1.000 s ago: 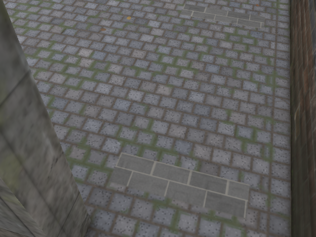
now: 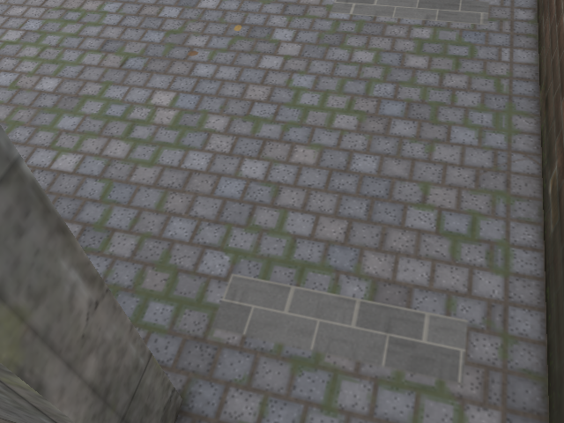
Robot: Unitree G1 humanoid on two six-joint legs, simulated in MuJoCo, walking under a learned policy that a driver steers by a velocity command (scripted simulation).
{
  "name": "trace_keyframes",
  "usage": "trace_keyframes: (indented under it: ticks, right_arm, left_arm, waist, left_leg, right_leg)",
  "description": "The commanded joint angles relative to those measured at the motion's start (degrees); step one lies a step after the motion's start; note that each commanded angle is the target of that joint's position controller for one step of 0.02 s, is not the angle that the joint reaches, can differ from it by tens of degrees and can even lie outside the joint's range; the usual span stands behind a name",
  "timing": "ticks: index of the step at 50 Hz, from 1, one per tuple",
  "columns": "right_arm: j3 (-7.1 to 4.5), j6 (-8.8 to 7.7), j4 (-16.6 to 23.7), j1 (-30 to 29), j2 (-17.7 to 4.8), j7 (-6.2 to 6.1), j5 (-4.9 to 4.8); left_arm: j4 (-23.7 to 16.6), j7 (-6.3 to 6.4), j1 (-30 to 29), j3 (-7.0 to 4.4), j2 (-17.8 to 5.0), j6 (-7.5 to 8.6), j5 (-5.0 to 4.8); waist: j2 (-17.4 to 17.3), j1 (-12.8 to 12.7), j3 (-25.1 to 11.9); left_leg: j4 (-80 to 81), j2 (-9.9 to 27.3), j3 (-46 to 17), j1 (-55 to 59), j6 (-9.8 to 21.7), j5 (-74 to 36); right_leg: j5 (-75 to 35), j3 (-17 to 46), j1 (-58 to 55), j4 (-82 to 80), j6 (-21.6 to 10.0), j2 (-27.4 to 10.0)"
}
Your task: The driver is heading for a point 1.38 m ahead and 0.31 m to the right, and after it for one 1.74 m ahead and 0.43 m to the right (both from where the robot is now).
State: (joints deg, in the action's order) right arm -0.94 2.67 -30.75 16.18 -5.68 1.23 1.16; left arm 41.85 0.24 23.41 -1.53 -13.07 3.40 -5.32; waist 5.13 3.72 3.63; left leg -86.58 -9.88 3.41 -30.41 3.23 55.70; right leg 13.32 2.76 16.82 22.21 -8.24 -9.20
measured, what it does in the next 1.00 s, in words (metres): walks ahead: left foot 0.22 m higher, then right foot 0.22 m lower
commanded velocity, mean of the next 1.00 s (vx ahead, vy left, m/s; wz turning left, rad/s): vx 0.53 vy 0.00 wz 0.00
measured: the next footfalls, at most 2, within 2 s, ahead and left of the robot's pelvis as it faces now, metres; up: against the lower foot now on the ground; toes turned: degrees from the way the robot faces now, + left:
left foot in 0.42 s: +0.09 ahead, +0.27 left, +0.22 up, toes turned -2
right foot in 0.88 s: +0.20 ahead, -0.04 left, +0.00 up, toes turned -3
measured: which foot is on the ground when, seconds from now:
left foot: down 0.00-0.02, up 0.04-0.40, down 0.42-0.84, up 0.86-1.00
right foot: down 0.00-0.42, up 0.44-0.86, down 0.88-1.00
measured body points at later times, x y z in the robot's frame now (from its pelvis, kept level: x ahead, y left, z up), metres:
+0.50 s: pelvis +0.09 +0.12 -0.04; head +0.08 +0.14 +0.41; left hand +0.23 +0.39 -0.16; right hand +0.19 -0.10 -0.14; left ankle +0.05 +0.27 -0.55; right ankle +0.09 -0.08 -0.70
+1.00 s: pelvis +0.25 +0.08 -0.13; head +0.26 +0.08 +0.32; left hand +0.13 +0.33 -0.26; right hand +0.52 -0.11 -0.16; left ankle +0.40 +0.22 -0.67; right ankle +0.16 -0.03 -0.77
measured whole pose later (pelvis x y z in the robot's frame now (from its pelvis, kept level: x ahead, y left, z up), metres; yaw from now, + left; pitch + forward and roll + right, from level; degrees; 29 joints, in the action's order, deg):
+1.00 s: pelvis +0.25 +0.08 -0.13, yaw -3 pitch -1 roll -4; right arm -0.5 -3.7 -29.5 -1.8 -10.8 -0.9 -3.9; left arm 55.0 -0.7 33.7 -3.2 -12.6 0.9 0.1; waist -4.4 -6.3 2.3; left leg -92.5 0.6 -9.7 -61.0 3.5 -1.4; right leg 43.6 -2.1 20.8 65.8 -2.0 4.5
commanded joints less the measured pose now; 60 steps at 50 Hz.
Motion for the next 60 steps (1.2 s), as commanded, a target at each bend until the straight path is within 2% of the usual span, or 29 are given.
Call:
trace_keyframes:
  ticks: [1, 2, 3, 5, 11, 13, 16, 19, 20, 22, 23, 24, 26, 28, 31, 37, 40, 42, 43, 44, 45, 46, 47, 49, 52, 54, 57, 59, 60]
  right_arm:
    - [0.80, 1.25, 1.69, -4.40, -5.06, 0.25, -3.10]
    - [1.85, 2.17, 2.13, -10.10, 0.35, 1.81, -4.32]
    - [2.38, 3.07, 2.96, -13.39, 3.22, 1.77, -2.91]
    - [2.82, 2.14, 7.28, -9.96, 0.63, 1.49, -4.70]
    - [3.59, 1.96, 4.22, -6.46, -0.96, -3.56, -3.17]
    - [4.71, 2.73, 5.56, -8.94, 0.77, -4.01, -2.74]
    - [5.98, 2.04, 6.28, -9.47, 0.47, -3.90, -1.88]
    - [5.47, 0.35, 4.40, -7.87, -1.95, -3.63, -0.97]
    - [5.82, 0.04, 2.40, -0.90, -1.43, -2.27, 0.72]
    - [0.69, 0.14, -4.77, 17.35, -15.48, -2.04, -0.02]
    - [-2.83, -2.39, -8.82, 27.52, -26.65, -2.59, -2.42]
    - [-3.13, -7.05, -9.91, 26.91, -25.86, -2.03, -2.24]
    - [-1.31, -8.49, -13.43, 16.96, -14.92, -3.14, -2.17]
    - [0.37, -4.43, -12.81, 0.98, -7.82, -3.50, 1.62]
    - [0.98, -3.47, -7.19, -12.74, -10.27, -4.13, 0.73]
    - [-2.50, -5.71, -9.42, 3.81, -13.92, -6.09, -1.72]
    - [-3.90, -5.89, -9.67, 4.73, -15.18, -4.42, -1.99]
    - [-3.99, -6.02, -3.96, -16.56, -15.61, -4.15, -2.41]
    - [-2.72, -6.86, 0.03, -25.38, -8.02, -4.23, -3.80]
    - [-0.36, -8.88, 5.32, -30.72, -2.57, -5.09, -3.30]
    - [0.34, -9.51, 5.72, -19.01, 2.17, -4.88, -4.84]
    - [1.82, -9.64, 3.42, -4.95, 4.63, -3.36, -4.81]
    - [2.46, -8.87, 7.94, -7.68, -1.01, -1.46, -5.98]
    - [-1.85, -6.08, 5.59, -14.37, -13.92, -2.07, -5.11]
    - [-2.26, -6.29, 8.33, -21.62, -15.44, 1.13, -2.54]
    - [-0.67, -6.43, 8.73, -26.74, -10.91, 2.06, -4.70]
    - [-2.58, -4.23, 3.34, -16.05, -13.95, 2.60, -8.09]
    - [-5.25, -3.20, -6.55, 6.08, -16.97, 1.37, -4.20]
    - [-5.03, -3.64, -13.97, 23.80, -13.95, 2.43, -2.50]
  left_arm:
    - [7.81, -0.33, 27.47, -2.60, -4.25, 0.05, 1.42]
    - [8.73, -0.75, 32.38, -1.57, -2.75, -1.86, 3.32]
    - [6.64, -1.62, 26.69, 0.92, 1.03, -3.22, 3.06]
    - [-1.23, -2.38, 6.97, -0.75, -11.71, -5.64, 0.23]
    - [-3.17, 0.52, 0.64, 1.42, -13.50, -4.16, 2.75]
    - [-3.23, 1.47, -3.27, 2.91, -8.66, -6.11, 2.54]
    - [-1.72, 2.88, -0.54, 0.93, -11.99, -6.81, 3.10]
    - [-1.36, 4.23, -1.65, 0.64, -8.34, -5.26, 2.21]
    - [-0.41, 2.31, -5.94, -0.80, -11.08, -6.13, 2.70]
    - [-4.01, 1.77, -10.11, -3.49, -12.73, -5.76, 3.33]
    - [-10.61, 0.87, -22.69, -3.48, -12.23, -4.14, 2.76]
    - [-13.95, 0.40, -33.10, -3.10, -8.27, -0.88, 0.52]
    - [-6.96, -0.30, -22.80, -2.37, -1.65, 0.42, 0.75]
    - [-4.07, -0.28, -13.87, -2.92, -1.76, -2.69, 4.61]
    - [-3.89, -0.72, -7.17, -3.06, -4.95, -6.11, 4.05]
    - [-7.93, -1.96, -17.81, -4.53, -8.74, -6.20, 4.43]
    - [-3.44, -3.32, -10.66, -6.35, -9.84, -4.74, 2.94]
    - [5.82, -2.81, 21.54, -7.47, -9.76, -3.65, 5.11]
    - [10.98, -3.62, 28.69, -3.38, -0.97, -2.81, 6.56]
    - [12.77, -4.10, 29.95, 0.11, 4.04, -0.75, 6.64]
    - [11.31, -4.60, 27.27, 0.53, 3.50, 0.89, 6.75]
    - [8.23, -4.53, 12.35, -1.13, -1.75, 0.74, 4.67]
    - [1.26, -2.04, -6.90, -3.06, -11.61, 0.08, 4.42]
    - [-1.67, 0.29, -16.90, -2.57, -10.37, 1.08, 6.25]
    - [1.14, 4.13, -8.19, -1.96, -7.44, 3.21, 2.82]
    - [6.52, 4.53, 2.85, -2.03, -3.69, 1.49, 2.69]
    - [9.73, 3.53, 4.71, -3.15, -1.83, -0.76, 5.95]
    - [9.75, 1.49, 2.40, -2.74, -1.29, -0.91, 6.18]
    - [10.95, -0.44, -1.63, -2.36, 1.83, 0.53, 6.16]
  waist:
    - [-3.28, -11.65, -15.48]
    - [5.42, -16.19, -17.24]
    - [7.19, -14.31, -11.94]
    - [11.60, -5.32, -3.26]
    - [-3.93, -1.90, 2.65]
    - [2.14, -2.61, 1.08]
    - [6.83, -2.44, -2.82]
    - [9.86, -3.09, -7.44]
    - [3.72, 2.52, -12.67]
    - [-24.53, 10.35, -2.84]
    - [-46.26, 16.79, 3.74]
    - [-36.17, 16.50, 14.31]
    - [-25.46, 4.04, 12.31]
    - [-17.49, -7.48, -1.00]
    - [-11.20, -15.93, -8.25]
    - [-11.22, -4.37, -5.81]
    - [-10.15, -5.54, -5.83]
    - [-3.29, -27.13, -6.40]
    - [10.75, -30.34, 5.13]
    - [8.37, -27.20, 11.91]
    - [4.88, -14.37, 7.56]
    - [6.40, 0.10, 1.14]
    - [14.52, 7.87, 1.47]
    - [-10.62, 5.46, 1.78]
    - [-6.98, -2.14, 4.79]
    - [-7.22, -8.86, 5.36]
    - [2.81, -7.76, 5.21]
    - [-8.93, 3.25, -3.77]
    - [-13.99, 13.27, -6.03]
  left_leg:
    - [-1.96, 9.10, -12.65, -8.47, 2.62, 10.82]
    - [-25.25, 5.15, -2.47, -23.51, -3.43, 14.89]
    - [-40.11, 7.46, -2.14, -32.60, -5.77, 19.83]
    - [-44.98, 13.21, -4.89, -37.15, -8.46, 7.75]
    - [-52.52, 17.27, -11.53, -31.08, -9.10, -10.20]
    - [-47.90, 16.24, -8.01, -27.75, -9.32, -12.91]
    - [-30.78, 18.47, -6.12, -20.29, -7.84, -5.72]
    - [-25.06, 22.25, -13.70, -18.74, -7.42, -12.66]
    - [-9.49, 16.82, 0.82, 1.88, -5.54, 0.98]
    - [11.94, 8.10, -0.19, 10.33, 1.68, -13.17]
    - [50.50, 17.35, -44.87, 10.24, 13.07, 4.03]
    - [62.83, 20.73, -66.85, 7.91, 17.17, 15.72]
    - [42.74, 23.34, -57.96, 4.72, 16.61, 11.40]
    - [27.09, 20.87, -36.05, -13.26, 9.56, 1.18]
    - [26.26, 19.72, -18.88, -26.55, 6.16, -3.58]
    - [16.26, 22.23, -18.95, 9.28, 2.50, -23.22]
    - [5.77, 21.47, -12.78, 5.81, 4.68, -33.25]
    - [-29.29, 13.15, -1.41, -27.55, 0.10, -59.81]
    - [-52.73, 2.64, -0.29, -49.53, -0.79, -22.93]
    - [-60.94, 0.49, -7.25, -56.29, 3.02, -17.07]
    - [-48.21, 0.07, -17.11, -60.65, 5.66, -26.39]
    - [-28.97, 7.34, -19.32, -60.95, 5.95, -38.42]
    - [-4.86, 13.60, -18.47, -48.60, 3.43, -47.44]
    - [1.42, 15.03, -14.70, -18.54, -2.14, -70.33]
    - [29.08, 17.23, -12.64, -12.38, -2.98, -93.42]
    - [40.92, 17.55, -12.04, -13.48, -3.86, -83.06]
    - [53.02, 23.15, -13.63, -7.35, -0.40, -72.14]
    - [55.41, 16.96, -4.45, 26.18, 3.60, -65.19]
    - [43.99, 16.73, -4.28, 45.39, 6.71, -63.45]
  right_leg:
    - [-12.79, -2.47, -31.89, 0.61, -3.99, 0.42]
    - [-8.66, 3.32, -43.24, 5.23, -3.38, -3.05]
    - [-9.98, 11.16, -39.78, 9.45, -2.53, -3.81]
    - [20.75, 31.91, -18.15, -4.20, -8.90, -11.65]
    - [5.80, 21.50, 7.19, -5.23, -6.54, -9.57]
    - [-4.77, 14.80, 7.00, -4.79, -5.73, -3.77]
    - [-16.06, 9.41, 1.52, -2.52, -3.07, -1.96]
    - [-16.28, 9.78, -6.17, 5.60, -1.87, -4.37]
    - [-22.60, 5.00, 2.62, 3.44, -2.04, -1.44]
    - [-29.66, 1.84, 18.88, 38.02, -1.21, 6.05]
    - [24.43, 3.49, 45.44, 56.20, -1.01, 15.21]
    - [20.56, 23.30, 57.97, 59.23, -2.85, 18.37]
    - [10.72, 23.86, 59.79, 53.36, -0.86, 16.88]
    - [-16.15, 12.81, 32.32, 55.96, 3.57, 14.82]
    - [-39.71, 2.45, 9.02, 60.85, 11.08, 15.95]
    - [-23.94, 5.95, 25.03, 31.34, 8.33, 3.66]
    - [-20.94, -3.11, 12.63, 30.23, 6.68, 7.97]
    - [-9.29, -10.89, -27.29, 21.08, 0.22, 11.41]
    - [-5.34, -2.14, -27.19, 16.30, -3.47, 7.00]
    - [-8.47, 1.34, -18.54, 18.39, -1.52, 7.56]
    - [-10.83, 6.92, -18.03, 27.71, 0.68, 6.54]
    - [-3.38, 19.60, -16.68, 22.15, 0.20, 1.62]
    - [27.32, 40.97, 6.02, 5.01, -5.36, -8.35]
    - [32.49, 38.98, 30.92, 7.27, -7.81, -5.52]
    - [33.65, 20.28, 20.59, 22.39, -3.70, 3.88]
    - [28.26, 21.54, 6.86, 26.84, -4.92, 4.08]
    - [17.38, 20.55, -1.39, 39.78, -3.20, 1.72]
    - [8.63, 5.29, 10.81, 67.77, 2.60, 9.41]
    - [25.61, -0.48, 30.23, 101.35, 6.34, 18.95]
Keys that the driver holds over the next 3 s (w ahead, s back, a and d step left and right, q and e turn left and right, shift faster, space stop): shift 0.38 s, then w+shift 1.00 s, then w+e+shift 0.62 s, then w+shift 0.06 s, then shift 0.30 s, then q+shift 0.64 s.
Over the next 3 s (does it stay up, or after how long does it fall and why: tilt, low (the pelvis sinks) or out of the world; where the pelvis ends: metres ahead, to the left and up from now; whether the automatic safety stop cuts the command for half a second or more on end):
stays up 1.49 -0.33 -0.25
